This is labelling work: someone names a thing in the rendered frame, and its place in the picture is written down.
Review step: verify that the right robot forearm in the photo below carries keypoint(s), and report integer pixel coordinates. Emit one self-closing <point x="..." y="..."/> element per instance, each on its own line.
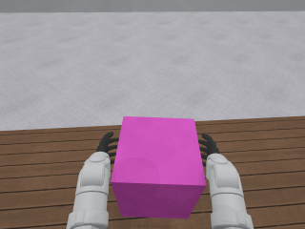
<point x="228" y="204"/>

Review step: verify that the robot left hand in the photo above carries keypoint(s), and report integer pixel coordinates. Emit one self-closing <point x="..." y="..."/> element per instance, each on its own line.
<point x="103" y="145"/>

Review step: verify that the robot right hand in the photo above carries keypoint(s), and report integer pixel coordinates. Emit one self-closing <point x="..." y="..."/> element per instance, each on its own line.
<point x="211" y="147"/>

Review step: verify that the left robot forearm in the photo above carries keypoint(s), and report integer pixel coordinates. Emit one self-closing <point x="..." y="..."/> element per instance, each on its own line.
<point x="91" y="195"/>

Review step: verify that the carton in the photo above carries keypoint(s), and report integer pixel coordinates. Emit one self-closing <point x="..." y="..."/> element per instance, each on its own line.
<point x="158" y="170"/>

